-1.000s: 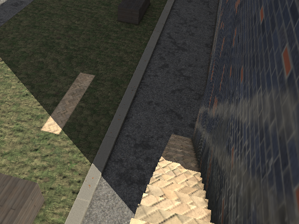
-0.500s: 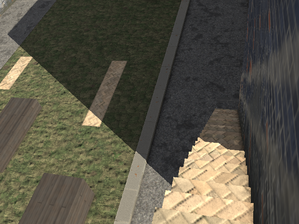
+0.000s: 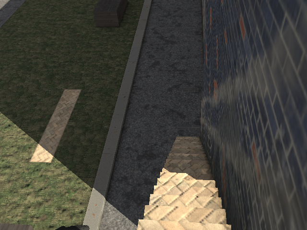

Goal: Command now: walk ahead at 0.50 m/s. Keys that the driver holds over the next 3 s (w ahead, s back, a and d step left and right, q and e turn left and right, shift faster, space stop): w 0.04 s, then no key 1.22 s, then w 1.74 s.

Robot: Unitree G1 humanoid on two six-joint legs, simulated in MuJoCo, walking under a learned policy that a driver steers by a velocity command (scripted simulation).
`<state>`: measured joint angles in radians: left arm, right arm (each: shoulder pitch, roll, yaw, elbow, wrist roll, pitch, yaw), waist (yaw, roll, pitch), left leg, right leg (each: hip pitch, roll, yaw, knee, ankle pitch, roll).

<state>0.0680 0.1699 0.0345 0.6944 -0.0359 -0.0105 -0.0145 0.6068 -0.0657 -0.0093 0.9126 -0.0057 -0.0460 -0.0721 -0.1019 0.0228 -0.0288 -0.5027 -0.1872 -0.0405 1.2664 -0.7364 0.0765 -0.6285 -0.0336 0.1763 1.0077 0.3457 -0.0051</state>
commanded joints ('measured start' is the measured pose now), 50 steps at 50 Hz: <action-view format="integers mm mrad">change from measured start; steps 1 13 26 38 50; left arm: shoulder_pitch -9 410 488 395 269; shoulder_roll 32 259 42 55 150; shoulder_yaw -3 6 -90 -47 -7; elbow -79 260 183 152 221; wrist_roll -4 8 -11 -24 -5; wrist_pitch -11 2 50 -1 29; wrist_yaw -24 13 93 87 59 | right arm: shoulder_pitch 48 -216 -541 -370 -426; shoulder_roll -56 -57 -94 -134 -168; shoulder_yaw -3 -30 -19 -24 -37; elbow -55 -191 -341 -119 -71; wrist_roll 19 88 44 -4 9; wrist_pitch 28 94 100 81 65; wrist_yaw -7 75 67 127 84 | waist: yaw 42 53 206 127 144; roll -110 -73 -181 276 -116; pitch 167 -15 99 49 15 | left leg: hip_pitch -79 -534 -344 548 458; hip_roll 196 243 263 399 259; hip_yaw -509 -269 -36 -243 -108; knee -394 658 91 -827 -907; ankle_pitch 98 130 400 1748 1154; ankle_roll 160 -178 -257 112 -69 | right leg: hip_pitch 71 665 533 149 684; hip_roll -24 -452 -91 -28 -90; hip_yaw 15 407 88 -35 -123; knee -457 -338 -323 -195 -737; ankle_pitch -83 677 194 -834 165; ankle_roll -28 -331 -163 67 78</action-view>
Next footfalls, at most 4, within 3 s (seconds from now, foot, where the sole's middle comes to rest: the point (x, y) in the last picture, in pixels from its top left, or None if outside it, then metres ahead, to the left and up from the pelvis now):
0.14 right None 0.13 -0.18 -0.88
0.38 left None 0.14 0.16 -0.71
0.70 left None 0.26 0.18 -0.86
1.62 right None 0.57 -0.27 -1.31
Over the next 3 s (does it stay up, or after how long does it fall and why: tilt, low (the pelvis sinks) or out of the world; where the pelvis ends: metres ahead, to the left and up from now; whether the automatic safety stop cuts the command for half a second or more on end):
stays up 1.05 -0.16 -1.02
